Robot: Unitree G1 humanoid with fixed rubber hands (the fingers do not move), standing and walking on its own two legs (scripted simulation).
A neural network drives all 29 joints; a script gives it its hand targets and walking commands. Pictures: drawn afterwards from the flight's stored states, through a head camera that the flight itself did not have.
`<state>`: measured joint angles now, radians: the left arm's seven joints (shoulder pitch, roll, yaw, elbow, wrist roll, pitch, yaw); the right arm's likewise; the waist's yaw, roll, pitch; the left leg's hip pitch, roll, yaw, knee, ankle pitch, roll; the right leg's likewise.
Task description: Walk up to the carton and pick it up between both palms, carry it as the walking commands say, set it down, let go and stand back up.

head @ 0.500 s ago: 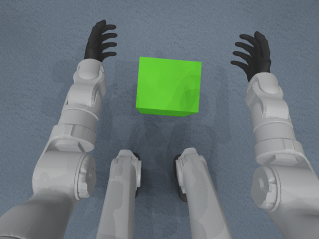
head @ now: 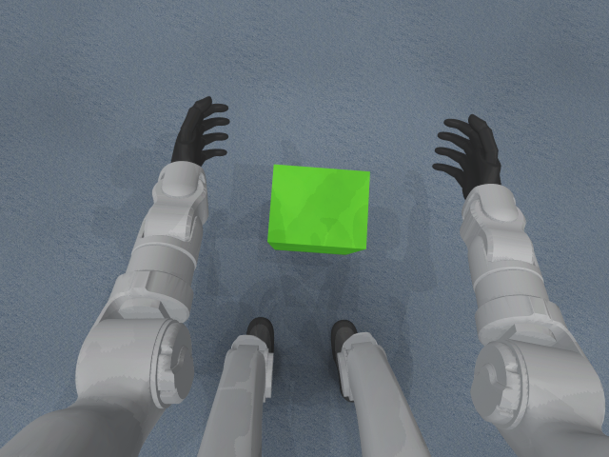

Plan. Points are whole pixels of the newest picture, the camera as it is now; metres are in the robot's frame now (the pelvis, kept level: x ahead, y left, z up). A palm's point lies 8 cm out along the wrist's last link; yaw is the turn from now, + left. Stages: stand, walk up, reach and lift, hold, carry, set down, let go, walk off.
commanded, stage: let go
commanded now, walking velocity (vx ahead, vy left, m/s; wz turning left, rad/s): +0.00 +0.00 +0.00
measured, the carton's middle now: (315, 216) +0.45 -0.04 -0.52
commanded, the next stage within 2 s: stand in 1.20 s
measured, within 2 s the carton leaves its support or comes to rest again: neither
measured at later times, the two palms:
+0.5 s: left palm (111, 279) +0.33 +0.19 -0.02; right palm (565, 290) +0.30 -0.24 +0.00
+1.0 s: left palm (13, 395) +0.24 +0.23 +0.04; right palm (594, 359) +0.25 -0.23 +0.04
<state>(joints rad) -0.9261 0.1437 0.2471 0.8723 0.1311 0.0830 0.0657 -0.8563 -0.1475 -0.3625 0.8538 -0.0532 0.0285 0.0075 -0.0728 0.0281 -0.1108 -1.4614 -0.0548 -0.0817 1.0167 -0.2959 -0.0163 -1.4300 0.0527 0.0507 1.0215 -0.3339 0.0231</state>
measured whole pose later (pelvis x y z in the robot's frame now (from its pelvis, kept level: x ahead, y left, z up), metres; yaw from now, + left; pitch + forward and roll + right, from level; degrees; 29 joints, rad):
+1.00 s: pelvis +0.08 +0.00 +0.11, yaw -1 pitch -4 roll +0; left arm 0.23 0.22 0.03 0.42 0.00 0.13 -0.07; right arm 0.20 -0.21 -0.03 0.43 -0.02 0.13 0.08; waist 0.01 0.00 0.08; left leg -0.09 -0.04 -0.05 0.42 -0.26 0.01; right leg -0.08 0.01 0.08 0.43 -0.29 0.01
